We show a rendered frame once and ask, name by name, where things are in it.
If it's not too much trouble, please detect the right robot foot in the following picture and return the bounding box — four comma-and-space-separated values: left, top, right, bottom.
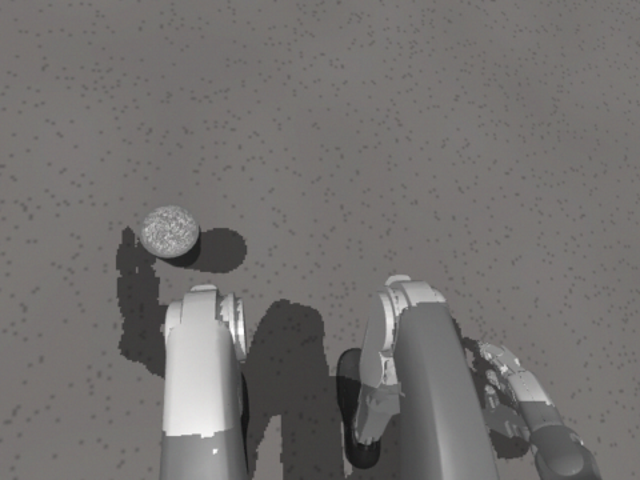
336, 349, 381, 469

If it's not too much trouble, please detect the right robot hand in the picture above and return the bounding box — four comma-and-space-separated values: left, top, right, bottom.
474, 341, 565, 442

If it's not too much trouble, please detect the right robot arm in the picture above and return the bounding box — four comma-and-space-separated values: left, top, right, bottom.
529, 425, 602, 480

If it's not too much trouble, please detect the cup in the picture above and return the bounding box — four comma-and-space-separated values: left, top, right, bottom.
138, 203, 201, 267

